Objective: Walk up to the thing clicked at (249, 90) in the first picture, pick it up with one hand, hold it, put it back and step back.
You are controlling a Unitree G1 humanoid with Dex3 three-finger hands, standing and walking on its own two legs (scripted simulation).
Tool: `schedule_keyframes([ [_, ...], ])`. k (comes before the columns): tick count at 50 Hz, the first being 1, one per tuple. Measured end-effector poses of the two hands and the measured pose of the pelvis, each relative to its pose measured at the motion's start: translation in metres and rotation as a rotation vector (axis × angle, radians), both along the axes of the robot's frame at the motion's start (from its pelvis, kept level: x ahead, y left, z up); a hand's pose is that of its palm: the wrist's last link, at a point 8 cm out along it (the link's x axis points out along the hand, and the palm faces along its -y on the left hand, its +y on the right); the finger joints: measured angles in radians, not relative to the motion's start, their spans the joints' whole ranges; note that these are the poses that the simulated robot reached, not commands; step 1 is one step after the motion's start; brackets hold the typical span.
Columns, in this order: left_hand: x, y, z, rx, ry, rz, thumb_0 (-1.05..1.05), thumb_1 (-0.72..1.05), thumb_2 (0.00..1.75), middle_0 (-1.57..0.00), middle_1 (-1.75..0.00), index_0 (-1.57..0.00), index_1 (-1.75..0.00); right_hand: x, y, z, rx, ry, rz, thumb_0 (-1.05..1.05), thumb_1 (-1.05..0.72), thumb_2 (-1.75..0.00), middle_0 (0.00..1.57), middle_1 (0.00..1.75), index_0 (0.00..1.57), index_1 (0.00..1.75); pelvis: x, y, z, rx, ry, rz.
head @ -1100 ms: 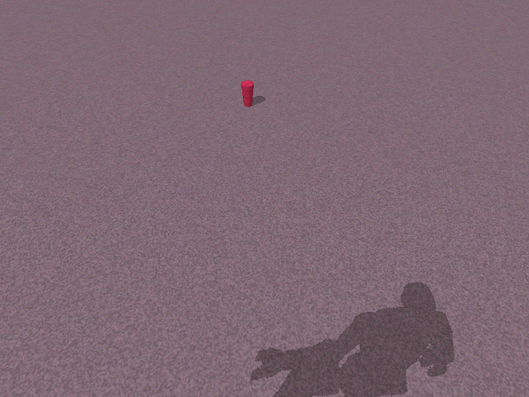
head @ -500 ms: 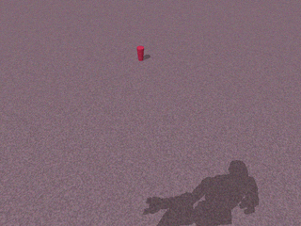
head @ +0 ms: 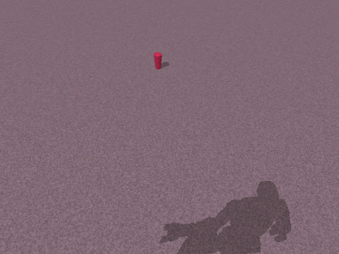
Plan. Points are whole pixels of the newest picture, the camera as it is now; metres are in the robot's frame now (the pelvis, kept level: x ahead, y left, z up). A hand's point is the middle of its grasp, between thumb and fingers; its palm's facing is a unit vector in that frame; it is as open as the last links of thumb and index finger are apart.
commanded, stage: stand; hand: left
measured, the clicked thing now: (158, 61) +2.01 +0.10 -0.70
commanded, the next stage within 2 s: walk up in 0.02 s
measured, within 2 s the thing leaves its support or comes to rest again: neither
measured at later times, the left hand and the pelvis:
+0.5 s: hand (45, 246) +0.19 +0.34 -0.16, palm faces -0.08 -0.94 -0.33, open 7.4 cm; pelvis +0.13 +0.06 -0.01, yaw -3 degrees
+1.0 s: hand (101, 136) +0.55 +0.26 -0.14, palm faces -0.07 -0.94 -0.32, open 7.4 cm; pelvis +0.41 +0.02 -0.01, yaw -2 degrees
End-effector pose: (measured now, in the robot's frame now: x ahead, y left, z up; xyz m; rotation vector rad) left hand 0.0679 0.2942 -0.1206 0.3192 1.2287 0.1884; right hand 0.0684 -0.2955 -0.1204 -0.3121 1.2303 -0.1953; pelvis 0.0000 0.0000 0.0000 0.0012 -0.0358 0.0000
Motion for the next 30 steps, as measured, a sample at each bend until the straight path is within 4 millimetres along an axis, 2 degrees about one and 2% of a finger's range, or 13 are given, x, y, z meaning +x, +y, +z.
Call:
schedule_keyframes([
  [4,0.001,0.004,0.002,-0.018,-0.024,-0.003,0.01,0.91,0.89,-0.20,-0.30,-0.20,-0.30,0.001,-0.004,0.003,0.013,-0.031,0.000,0.00,-0.90,-0.90,0.21,0.30,0.20,0.30,0.004,0.000,-0.002,0.000,0.012,-0.005],
  [8,0.002,0.020,0.001,-0.004,-0.062,0.001,0.01,0.90,0.89,-0.20,-0.30,-0.20,-0.30,0.011,-0.017,0.003,-0.016,-0.054,0.010,0.00,-0.90,-0.90,0.21,0.30,0.21,0.30,0.014,0.004,-0.010,-0.013,0.026,0.000],
  [11,-0.002,0.038,0.002,0.007,-0.063,0.029,0.01,0.90,0.89,-0.20,-0.30,-0.20,-0.30,0.030,-0.019,0.009,-0.043,-0.048,0.036,0.01,-0.90,-0.90,0.21,0.30,0.20,0.30,0.026,0.013,-0.011,-0.023,0.018,0.008],
  [14,-0.003,0.060,0.000,0.013,-0.029,0.050,0.01,0.90,0.89,-0.20,-0.30,-0.20,-0.30,0.056,-0.012,0.019,-0.064,-0.074,0.059,0.01,-0.90,-0.90,0.20,0.30,0.20,0.30,0.043,0.026,-0.012,-0.026,0.012,0.007],
  [17,0.009,0.084,-0.011,0.018,0.019,0.047,0.01,0.90,0.89,-0.20,-0.30,-0.20,-0.30,0.082,-0.002,0.026,-0.096,-0.133,0.063,0.01,-0.90,-0.90,0.20,0.30,0.20,0.30,0.065,0.042,-0.019,-0.008,0.005,-0.005],
  [19,0.026,0.093,-0.015,0.026,0.052,0.029,0.01,0.90,0.89,-0.20,-0.30,-0.20,-0.30,0.091,0.004,0.029,-0.110,-0.175,0.041,0.01,-0.90,-0.90,0.20,0.30,0.20,0.30,0.078,0.050,-0.020,-0.002,0.008,-0.022],
  [21,0.052,0.095,-0.012,0.019,0.049,0.001,0.01,0.91,0.89,-0.20,-0.30,-0.20,-0.30,0.092,0.010,0.034,-0.110,-0.179,0.007,0.00,-0.90,-0.90,0.21,0.30,0.20,0.30,0.093,0.054,-0.015,0.003,0.005,-0.031],
  [25,0.117,0.095,-0.004,-0.008,-0.019,-0.060,0.01,0.91,0.89,-0.20,-0.30,-0.20,-0.30,0.093,0.020,0.037,-0.102,-0.125,-0.040,0.00,-0.90,-0.90,0.21,0.30,0.20,0.30,0.127,0.059,-0.007,0.009,0.000,-0.045],
  [30,0.205,0.085,0.004,-0.025,-0.078,-0.124,0.01,0.91,0.89,-0.20,-0.30,-0.20,-0.30,0.102,0.026,0.027,-0.069,-0.042,-0.084,0.00,-0.90,-0.90,0.21,0.30,0.21,0.30,0.176,0.058,-0.007,0.016,-0.006,-0.053],
])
